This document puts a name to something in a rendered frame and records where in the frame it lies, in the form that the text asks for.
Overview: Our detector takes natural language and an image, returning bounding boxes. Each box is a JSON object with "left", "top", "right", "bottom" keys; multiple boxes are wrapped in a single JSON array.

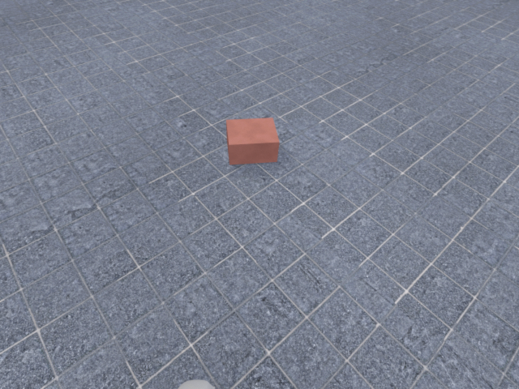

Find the carton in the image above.
[{"left": 226, "top": 118, "right": 280, "bottom": 165}]

